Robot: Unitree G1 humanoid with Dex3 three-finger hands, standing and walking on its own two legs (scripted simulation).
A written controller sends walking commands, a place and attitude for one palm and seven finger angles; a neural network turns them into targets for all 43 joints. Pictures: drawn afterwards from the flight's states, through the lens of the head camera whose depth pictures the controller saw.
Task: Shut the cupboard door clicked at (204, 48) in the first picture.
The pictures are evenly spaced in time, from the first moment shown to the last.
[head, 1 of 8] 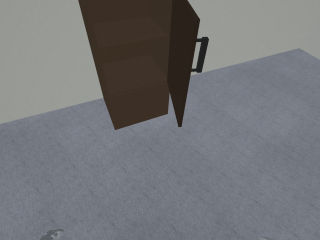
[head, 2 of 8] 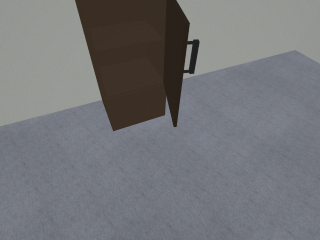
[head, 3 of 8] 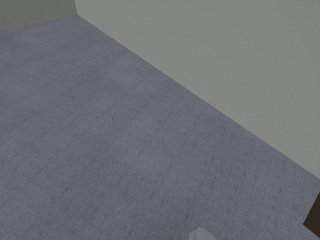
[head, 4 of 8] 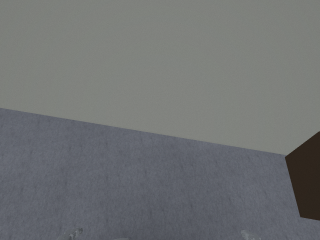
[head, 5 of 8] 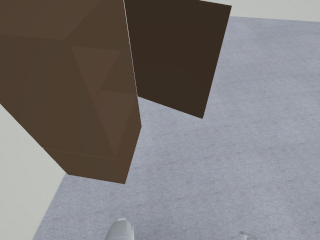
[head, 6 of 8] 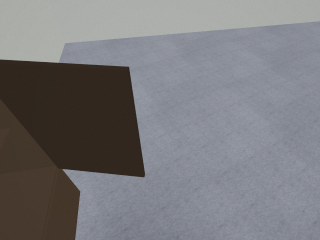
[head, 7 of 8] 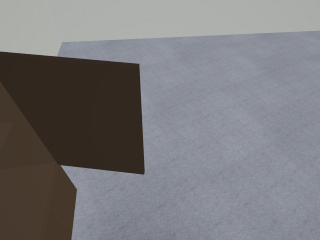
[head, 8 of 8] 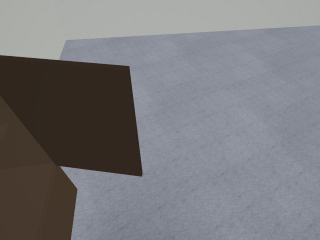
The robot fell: no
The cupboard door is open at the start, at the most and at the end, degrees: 74 74 74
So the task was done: no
